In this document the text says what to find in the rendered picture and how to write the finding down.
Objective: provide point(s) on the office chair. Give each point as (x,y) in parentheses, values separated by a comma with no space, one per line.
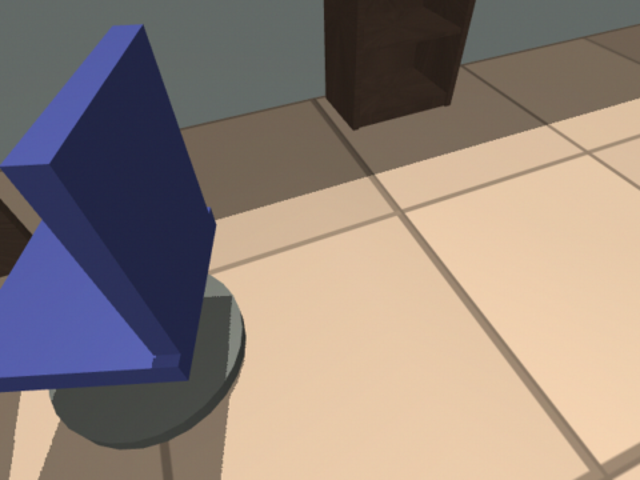
(110,305)

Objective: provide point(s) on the bookshelf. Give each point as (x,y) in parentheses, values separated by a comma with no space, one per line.
(386,59)

